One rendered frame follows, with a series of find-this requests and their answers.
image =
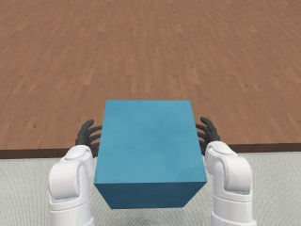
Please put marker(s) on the robot right hand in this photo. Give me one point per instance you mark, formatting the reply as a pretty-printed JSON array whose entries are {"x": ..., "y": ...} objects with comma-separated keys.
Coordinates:
[{"x": 209, "y": 136}]

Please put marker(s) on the robot left hand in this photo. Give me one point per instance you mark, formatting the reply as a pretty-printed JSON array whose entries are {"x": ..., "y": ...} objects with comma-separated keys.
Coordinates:
[{"x": 84, "y": 138}]

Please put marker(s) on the robot right forearm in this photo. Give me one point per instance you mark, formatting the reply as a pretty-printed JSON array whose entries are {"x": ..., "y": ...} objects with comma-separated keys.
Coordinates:
[{"x": 232, "y": 186}]

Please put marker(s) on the robot left forearm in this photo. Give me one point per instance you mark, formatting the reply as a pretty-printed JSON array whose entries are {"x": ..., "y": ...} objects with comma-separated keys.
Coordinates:
[{"x": 68, "y": 188}]

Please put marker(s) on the carton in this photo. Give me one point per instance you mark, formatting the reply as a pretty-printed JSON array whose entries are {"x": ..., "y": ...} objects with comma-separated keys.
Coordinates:
[{"x": 149, "y": 155}]

